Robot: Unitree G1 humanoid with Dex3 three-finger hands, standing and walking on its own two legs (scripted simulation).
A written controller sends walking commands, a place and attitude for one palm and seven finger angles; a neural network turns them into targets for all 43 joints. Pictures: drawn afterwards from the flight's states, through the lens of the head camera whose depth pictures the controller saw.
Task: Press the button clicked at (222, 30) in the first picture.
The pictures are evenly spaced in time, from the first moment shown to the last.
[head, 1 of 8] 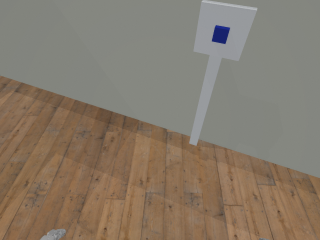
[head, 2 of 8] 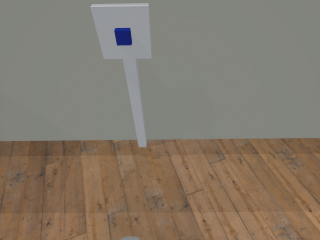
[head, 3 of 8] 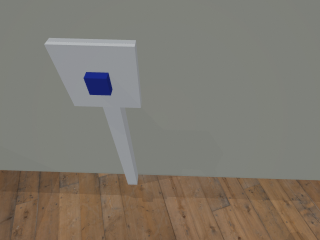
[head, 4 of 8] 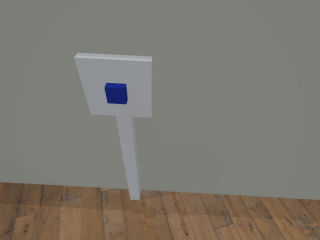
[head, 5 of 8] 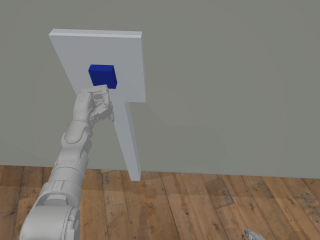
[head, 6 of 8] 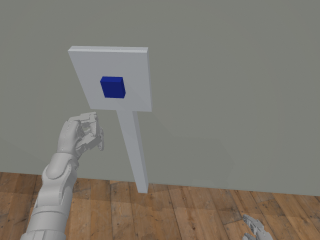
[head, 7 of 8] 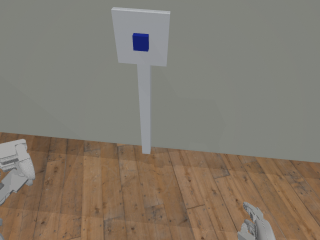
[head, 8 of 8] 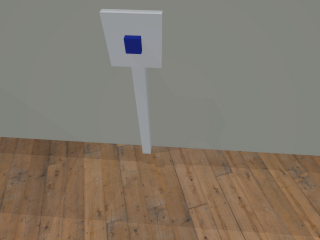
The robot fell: no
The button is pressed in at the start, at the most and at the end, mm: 0 13 0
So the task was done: yes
